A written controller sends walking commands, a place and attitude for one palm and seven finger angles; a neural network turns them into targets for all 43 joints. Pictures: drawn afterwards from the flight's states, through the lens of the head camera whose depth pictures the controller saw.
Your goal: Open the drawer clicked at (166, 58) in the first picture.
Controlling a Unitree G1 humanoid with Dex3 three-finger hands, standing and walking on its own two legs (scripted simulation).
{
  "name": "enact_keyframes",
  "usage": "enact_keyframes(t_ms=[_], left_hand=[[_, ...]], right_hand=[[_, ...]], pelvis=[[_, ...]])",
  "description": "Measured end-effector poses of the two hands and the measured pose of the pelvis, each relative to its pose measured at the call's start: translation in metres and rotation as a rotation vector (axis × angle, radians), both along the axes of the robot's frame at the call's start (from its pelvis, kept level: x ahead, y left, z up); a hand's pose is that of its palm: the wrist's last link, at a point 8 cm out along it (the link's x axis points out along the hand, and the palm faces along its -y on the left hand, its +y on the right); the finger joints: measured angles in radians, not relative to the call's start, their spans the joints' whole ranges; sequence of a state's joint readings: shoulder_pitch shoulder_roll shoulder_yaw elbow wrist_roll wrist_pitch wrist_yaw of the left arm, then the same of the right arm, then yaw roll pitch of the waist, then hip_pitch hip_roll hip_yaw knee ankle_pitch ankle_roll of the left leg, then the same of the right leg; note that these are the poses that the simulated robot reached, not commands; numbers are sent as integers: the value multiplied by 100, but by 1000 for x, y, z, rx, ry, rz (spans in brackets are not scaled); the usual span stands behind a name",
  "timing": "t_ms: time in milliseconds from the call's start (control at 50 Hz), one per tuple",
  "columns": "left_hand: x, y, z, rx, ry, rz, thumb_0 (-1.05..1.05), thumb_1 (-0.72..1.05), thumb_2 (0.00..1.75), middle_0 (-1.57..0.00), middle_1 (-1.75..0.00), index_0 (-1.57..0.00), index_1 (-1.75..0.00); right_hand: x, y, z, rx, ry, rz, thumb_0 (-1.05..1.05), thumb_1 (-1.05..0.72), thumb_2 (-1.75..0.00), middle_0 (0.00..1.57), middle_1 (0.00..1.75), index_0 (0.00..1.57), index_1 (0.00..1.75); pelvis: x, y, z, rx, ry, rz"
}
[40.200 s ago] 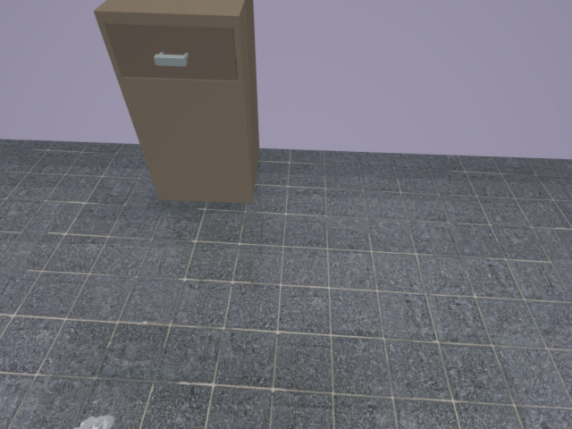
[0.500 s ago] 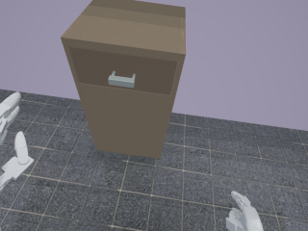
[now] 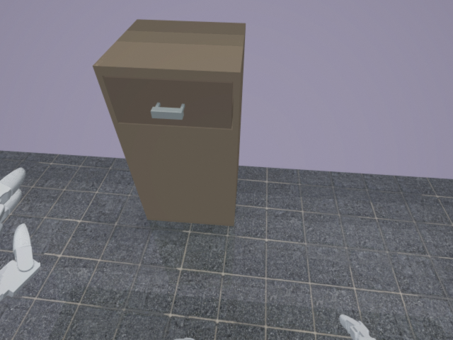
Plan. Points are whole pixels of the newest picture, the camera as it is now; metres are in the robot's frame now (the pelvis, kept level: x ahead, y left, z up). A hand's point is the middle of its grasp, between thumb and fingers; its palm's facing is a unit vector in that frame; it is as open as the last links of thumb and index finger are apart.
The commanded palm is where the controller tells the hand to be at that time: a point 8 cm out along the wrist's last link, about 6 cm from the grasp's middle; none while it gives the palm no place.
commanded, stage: stop stepping back and stand still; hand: left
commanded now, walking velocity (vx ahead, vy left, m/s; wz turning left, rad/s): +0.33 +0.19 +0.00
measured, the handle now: (169, 109) +0.81 +0.26 -0.04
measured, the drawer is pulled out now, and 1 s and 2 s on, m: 0.00 0.00 0.00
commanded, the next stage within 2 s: let the arm hang, fingers relaxed in 0.52 s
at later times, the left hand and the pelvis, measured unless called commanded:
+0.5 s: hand (5, 312) +0.12 +0.25 +0.16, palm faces +0.44 -0.77 -0.46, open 7.4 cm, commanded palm +0.07 +0.29 +0.18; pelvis -0.05 +0.00 -0.01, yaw +3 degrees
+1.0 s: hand out of the picture -0.02 +0.20 -0.17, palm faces +0.13 -0.97 -0.20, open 7.0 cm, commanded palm none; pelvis -0.06 +0.01 -0.01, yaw +7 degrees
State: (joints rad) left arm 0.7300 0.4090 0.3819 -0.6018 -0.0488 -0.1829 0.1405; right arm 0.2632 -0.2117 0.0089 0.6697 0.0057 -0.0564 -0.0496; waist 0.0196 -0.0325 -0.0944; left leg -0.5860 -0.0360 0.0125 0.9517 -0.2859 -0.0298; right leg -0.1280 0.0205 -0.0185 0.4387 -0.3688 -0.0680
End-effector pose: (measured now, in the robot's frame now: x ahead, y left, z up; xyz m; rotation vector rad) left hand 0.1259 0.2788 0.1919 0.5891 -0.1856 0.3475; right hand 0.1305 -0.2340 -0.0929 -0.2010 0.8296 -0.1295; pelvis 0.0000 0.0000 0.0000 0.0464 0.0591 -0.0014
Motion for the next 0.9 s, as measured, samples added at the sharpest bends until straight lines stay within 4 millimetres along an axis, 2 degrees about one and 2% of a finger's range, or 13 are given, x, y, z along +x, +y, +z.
enact_keyframes(t_ms=[80, 180, 320, 420, 520, 620, 660, 700, 740, 780, 820, 860, 900], left_hand=[[-7, 4, -9, -44, -28, 60, 2, 88, 90, -21, -30, -21, -31], [-13, 3, -21, -105, -43, 61, 2, 89, 90, -21, -30, -21, -31], [-28, 5, -10, -23, -74, -17, 2, 89, 90, -21, -30, -21, -31], [-42, 4, -1, 29, -77, 0, 2, 89, 90, -21, -30, -21, -31], [-52, 7, -15, -51, -56, 57, 2, 89, 90, -21, -30, -21, -31], [-46, 15, -30, -123, -22, 80, 2, 89, 90, -21, -30, -21, -31], [-33, 23, -58, -124, 61, 57, 1, 89, 90, -20, -30, -21, -30], [-20, 34, -116, -194, 278, 78, 1, 89, 90, -20, -30, -20, -30], [-19, 34, -182, -287, 545, 124, 1, 90, 90, -20, -30, -20, -30], [-33, 21, -239, -372, 788, 152, 1, 90, 90, -19, -30, -20, -30], [-57, -2, -283, -443, 979, 157, 1, 90, 90, -19, -30, -20, -30], [-87, -28, -312, -516, 1130, 154, 1, 91, 90, -19, -30, -20, -30], [-118, -48, -327, -595, 1227, 170, 1, 92, 90, -20, -30, -20, -30]], right_hand=[[-19, -21, -1, -35, -4, -25, 2, -91, -90, 20, 30, 20, 30], [-24, -28, 5, -72, -15, -16, 2, -91, -90, 20, 30, 20, 30], [-15, -5, 19, -49, -149, 11, 2, -91, -90, 20, 30, 20, 30], [-16, 17, 11, 25, -180, 42, 2, -91, -90, 20, 30, 20, 30], [-25, 25, 1, 42, -95, 71, 2, -91, -90, 20, 30, 20, 30], [-31, 23, 5, -17, -33, 86, 2, -91, -90, 20, 30, 20, 30], [-30, 21, -3, -19, -22, 117, 2, -91, -90, 20, 30, 20, 30], [-31, 18, -20, -17, 26, 120, 1, -91, -90, 20, 30, 20, 30], [-38, 17, -34, -12, 80, 109, 1, -91, -90, 20, 30, 20, 30], [-49, 17, -43, -4, 119, 100, 1, -91, -90, 20, 30, 20, 30], [-62, 16, -50, 10, 166, 89, 1, -91, -90, 20, 30, 20, 30], [-78, 14, -54, 22, 231, 65, 1, -91, -90, 20, 30, 20, 30], [-93, 13, -54, 21, 303, 48, 1, -91, -90, 20, 30, 20, 30]], pelvis=[[-9, -2, 2, 2, -19, 31], [-21, 0, 0, -4, -32, 52], [-42, 6, -8, -1, -54, 39], [-49, 2, -10, -28, -72, 49], [-48, 2, -7, -42, -62, 47], [-46, 9, -1, -38, -65, 60], [-47, 16, -8, -52, -52, 73], [-51, 22, -17, -47, -36, 81], [-55, 24, -21, -20, -31, 84], [-58, 21, -23, 1, -33, 83], [-59, 16, -25, 17, -42, 75], [-59, 12, -23, 1, -60, 78], [-57, 9, -18, -13, -67, 91]])
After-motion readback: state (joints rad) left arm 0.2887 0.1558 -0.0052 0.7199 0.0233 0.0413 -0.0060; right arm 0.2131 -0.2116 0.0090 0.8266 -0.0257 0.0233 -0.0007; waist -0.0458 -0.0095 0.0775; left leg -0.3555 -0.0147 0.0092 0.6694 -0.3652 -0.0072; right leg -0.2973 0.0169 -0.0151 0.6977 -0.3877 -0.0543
